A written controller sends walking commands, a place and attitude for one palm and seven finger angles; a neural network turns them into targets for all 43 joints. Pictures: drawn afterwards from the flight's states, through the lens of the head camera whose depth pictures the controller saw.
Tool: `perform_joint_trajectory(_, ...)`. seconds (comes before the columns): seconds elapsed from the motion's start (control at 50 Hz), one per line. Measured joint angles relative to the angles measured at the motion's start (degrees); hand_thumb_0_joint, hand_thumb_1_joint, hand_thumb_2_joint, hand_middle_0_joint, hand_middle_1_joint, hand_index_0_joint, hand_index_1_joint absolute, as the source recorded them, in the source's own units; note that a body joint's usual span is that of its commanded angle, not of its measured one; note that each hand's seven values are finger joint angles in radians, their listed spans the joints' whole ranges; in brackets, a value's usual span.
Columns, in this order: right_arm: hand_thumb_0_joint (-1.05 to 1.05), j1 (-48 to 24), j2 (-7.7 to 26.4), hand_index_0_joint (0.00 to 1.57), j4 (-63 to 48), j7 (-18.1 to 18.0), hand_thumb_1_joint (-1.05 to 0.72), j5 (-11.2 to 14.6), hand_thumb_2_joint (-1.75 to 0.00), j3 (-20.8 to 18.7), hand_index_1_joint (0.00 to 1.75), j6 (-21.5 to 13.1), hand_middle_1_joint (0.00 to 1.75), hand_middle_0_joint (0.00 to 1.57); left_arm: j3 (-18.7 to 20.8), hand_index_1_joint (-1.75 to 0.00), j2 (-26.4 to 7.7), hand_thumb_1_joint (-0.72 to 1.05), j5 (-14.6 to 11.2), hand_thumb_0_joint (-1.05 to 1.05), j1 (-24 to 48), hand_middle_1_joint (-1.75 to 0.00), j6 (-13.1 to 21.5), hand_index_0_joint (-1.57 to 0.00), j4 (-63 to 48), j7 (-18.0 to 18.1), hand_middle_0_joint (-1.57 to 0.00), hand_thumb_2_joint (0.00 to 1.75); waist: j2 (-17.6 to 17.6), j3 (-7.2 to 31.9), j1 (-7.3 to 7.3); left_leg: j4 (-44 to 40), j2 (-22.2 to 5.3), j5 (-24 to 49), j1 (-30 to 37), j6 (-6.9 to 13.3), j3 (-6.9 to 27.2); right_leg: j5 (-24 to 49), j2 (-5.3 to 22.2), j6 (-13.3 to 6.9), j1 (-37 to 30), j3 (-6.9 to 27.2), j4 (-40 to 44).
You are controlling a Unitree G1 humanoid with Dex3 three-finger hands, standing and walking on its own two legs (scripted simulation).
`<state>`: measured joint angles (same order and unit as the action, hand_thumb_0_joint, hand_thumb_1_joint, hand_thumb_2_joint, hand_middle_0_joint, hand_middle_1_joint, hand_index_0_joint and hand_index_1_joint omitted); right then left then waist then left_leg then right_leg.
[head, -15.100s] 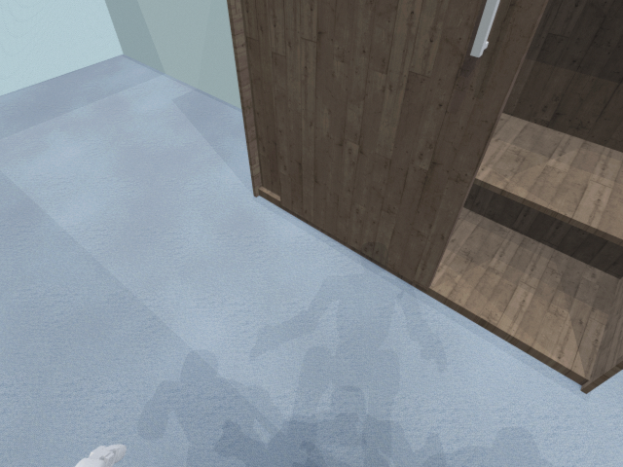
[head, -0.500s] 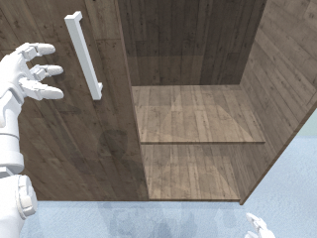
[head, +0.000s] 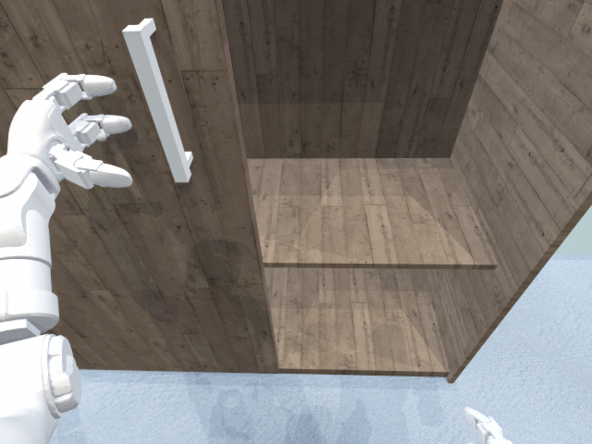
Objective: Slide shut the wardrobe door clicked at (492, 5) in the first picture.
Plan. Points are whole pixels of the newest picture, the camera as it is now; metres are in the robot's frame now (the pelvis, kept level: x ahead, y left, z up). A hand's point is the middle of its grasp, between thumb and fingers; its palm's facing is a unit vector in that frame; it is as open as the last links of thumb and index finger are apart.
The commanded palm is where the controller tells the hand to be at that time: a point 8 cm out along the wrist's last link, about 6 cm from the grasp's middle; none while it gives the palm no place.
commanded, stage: feel for the door with the fingertips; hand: left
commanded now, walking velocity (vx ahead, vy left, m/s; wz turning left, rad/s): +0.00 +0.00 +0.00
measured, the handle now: (166, 108) +0.47 +0.19 +0.25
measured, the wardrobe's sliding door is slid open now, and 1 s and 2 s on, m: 0.56 0.56 0.56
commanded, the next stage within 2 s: slide the fingers in behind the handle in 0.78 s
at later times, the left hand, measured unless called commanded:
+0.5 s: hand (133, 135) +0.41 +0.22 +0.24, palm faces +0.11 -0.99 -0.05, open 14.0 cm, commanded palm +0.39 +0.26 +0.25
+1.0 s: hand (135, 121) +0.42 +0.22 +0.25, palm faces +0.05 -1.00 -0.02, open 13.6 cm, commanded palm +0.40 +0.27 +0.25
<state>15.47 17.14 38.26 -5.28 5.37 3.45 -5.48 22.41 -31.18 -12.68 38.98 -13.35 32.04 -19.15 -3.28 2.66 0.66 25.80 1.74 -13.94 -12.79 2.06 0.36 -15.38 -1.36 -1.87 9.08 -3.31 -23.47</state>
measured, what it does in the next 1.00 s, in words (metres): stands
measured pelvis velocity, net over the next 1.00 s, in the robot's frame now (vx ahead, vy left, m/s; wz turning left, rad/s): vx -0.01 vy -0.01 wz -0.01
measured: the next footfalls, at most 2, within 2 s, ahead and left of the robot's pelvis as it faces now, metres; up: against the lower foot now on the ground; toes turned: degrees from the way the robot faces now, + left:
none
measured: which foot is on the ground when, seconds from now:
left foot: down 0.00-1.00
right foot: down 0.00-1.00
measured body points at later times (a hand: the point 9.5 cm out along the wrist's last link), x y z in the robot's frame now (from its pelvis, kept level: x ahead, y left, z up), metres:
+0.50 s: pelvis +0.00 -0.01 +0.00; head -0.01 -0.03 +0.45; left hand +0.40 +0.27 +0.25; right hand +0.15 -0.25 -0.10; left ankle -0.01 +0.10 -0.74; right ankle -0.03 -0.10 -0.74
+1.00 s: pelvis -0.01 -0.01 +0.00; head -0.01 -0.03 +0.45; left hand +0.42 +0.27 +0.26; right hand +0.10 -0.27 -0.11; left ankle -0.01 +0.10 -0.74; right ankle -0.03 -0.10 -0.74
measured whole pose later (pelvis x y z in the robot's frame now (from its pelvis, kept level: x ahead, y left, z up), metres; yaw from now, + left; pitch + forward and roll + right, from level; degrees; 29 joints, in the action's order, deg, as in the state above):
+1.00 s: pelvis -0.01 -0.01 +0.00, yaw -1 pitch +1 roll +0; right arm 16.2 16.9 39.9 -5.3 5.4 3.3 -5.1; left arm 20.5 -31.0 -10.7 48.0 -12.8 43.3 -16.3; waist -3.3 2.7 2.4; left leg 26.0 0.9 -13.5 -13.9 1.5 0.1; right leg -14.8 -2.1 -2.5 10.4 -3.0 -23.7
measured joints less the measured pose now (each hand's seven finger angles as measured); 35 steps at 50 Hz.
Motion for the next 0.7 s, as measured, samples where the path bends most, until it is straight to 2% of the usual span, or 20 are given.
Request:
perform_joint_trajectory(0.06,0.02,-0.5,0.1,0.2,0.9,-0.1,-0.91,0.2,-0.89,0.1,0.29,-0.3,0.3,0.2,-1.4,-1.2,1.0,-0.5,-0.4,-0.01,1.6,-1.2,-0.3,-0.3,0.9,0.6,-0.3,0.3,0.1,0.0,-0.01,0.5,0.0,-0.2,-0.2,-0.1,0.4,-0.2,0.0,-0.1,0.0,-0.4,-0.2)
perform_joint_trajectory(0.18,0.02,-1.9,0.0,0.2,0.6,0.1,-0.91,0.0,-0.89,-0.2,0.29,-0.8,0.3,0.2,-3.1,-1.2,2.6,-0.5,0.7,-0.01,3.1,-1.2,-2.8,-0.3,1.4,3.7,-0.3,0.3,-0.8,-0.4,0.67,0.1,0.1,0.3,-0.7,0.0,0.1,0.1,0.1,0.0,0.8,-0.1,-0.3)
perform_joint_trajectory(0.32,0.02,-1.8,-1.1,0.2,0.1,1.0,-0.91,-0.5,-0.89,0.1,0.29,-0.7,0.3,0.2,-2.2,-1.2,5.9,-0.5,0.1,-0.01,0.6,-1.2,-1.8,-0.3,-4.0,5.4,-0.3,0.3,-0.5,0.8,0.63,-1.0,-0.1,0.1,0.9,-0.2,-0.9,-0.2,-0.1,-0.1,0.0,1.0,-0.2)
perform_joint_trajectory(0.46,0.02,-2.5,-1.2,0.2,-0.7,0.9,-0.91,-0.2,-0.89,0.3,0.29,0.8,0.3,0.2,-1.6,-1.2,3.7,-0.5,1.6,-0.01,0.2,-1.2,-5.7,-0.3,-2.5,6.6,-0.31,0.3,-0.8,0.5,0.58,-0.8,-0.5,-0.1,1.2,-0.4,-0.9,-0.2,-0.4,-0.4,-0.4,0.9,-0.2)
perform_joint_trajectory(0.6,0.02,-2.6,-0.6,0.2,0.7,0.2,-0.91,-0.1,-0.89,-0.1,0.29,0.4,0.3,0.2,-3.1,-1.2,4.0,-0.5,0.9,-0.01,2.3,-1.2,-3.1,-0.3,-2.4,5.7,-0.3,0.3,-0.1,-0.4,-0.48,-0.6,-0.3,0.3,1.1,-0.6,0.4,-0.1,-0.3,-0.6,-0.9,-0.3,0.1)
perform_joint_trajectory(0.7,0.02,-3.1,-0.4,0.2,1.4,0.0,-0.91,0.0,-0.89,0.0,0.29,0.3,0.3,0.2,-3.8,-1.2,3.5,-0.5,0.8,-0.01,5.6,-1.2,-3.3,-0.3,2.3,5.2,-0.3,0.3,-0.2,0.1,0.14,-0.3,-0.3,0.3,0.5,-0.6,0.5,0.0,-0.4,-0.7,-0.4,-0.5,-0.1)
